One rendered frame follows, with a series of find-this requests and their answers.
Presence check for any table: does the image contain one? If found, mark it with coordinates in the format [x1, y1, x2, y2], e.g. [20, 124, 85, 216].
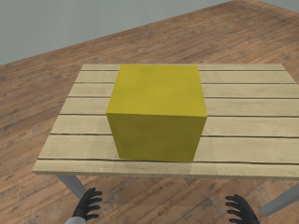
[32, 63, 299, 217]

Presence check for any right robot hand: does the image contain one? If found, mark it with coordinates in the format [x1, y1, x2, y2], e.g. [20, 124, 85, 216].
[225, 194, 260, 224]

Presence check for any carton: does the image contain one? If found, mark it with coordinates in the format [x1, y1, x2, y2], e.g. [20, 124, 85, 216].
[106, 64, 207, 162]

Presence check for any left robot hand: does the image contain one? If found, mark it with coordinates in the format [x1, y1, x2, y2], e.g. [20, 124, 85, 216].
[72, 188, 103, 221]

